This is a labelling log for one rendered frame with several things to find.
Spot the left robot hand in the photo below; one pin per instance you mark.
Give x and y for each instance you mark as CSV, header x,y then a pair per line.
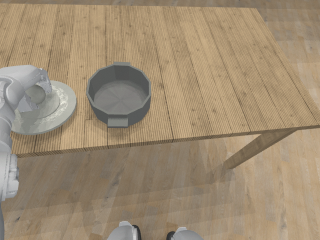
x,y
28,75

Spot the robot shin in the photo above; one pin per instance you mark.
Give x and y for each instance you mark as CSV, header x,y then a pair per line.
x,y
180,229
125,223

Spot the knob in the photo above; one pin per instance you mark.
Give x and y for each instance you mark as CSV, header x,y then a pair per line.
x,y
36,93

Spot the left robot shin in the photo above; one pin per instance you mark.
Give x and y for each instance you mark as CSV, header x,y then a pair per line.
x,y
125,223

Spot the right robot shin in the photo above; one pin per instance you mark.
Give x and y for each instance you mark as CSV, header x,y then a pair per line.
x,y
180,229

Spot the left robot upper arm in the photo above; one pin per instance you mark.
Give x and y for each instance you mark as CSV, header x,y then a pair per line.
x,y
9,182

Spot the lid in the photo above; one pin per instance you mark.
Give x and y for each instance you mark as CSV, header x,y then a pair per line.
x,y
58,106

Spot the pot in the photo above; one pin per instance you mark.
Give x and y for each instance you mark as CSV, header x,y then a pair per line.
x,y
119,94

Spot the table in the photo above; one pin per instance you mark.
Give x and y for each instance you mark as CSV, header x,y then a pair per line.
x,y
215,72

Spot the robot left forearm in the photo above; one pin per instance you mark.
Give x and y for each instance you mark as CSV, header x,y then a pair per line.
x,y
11,92

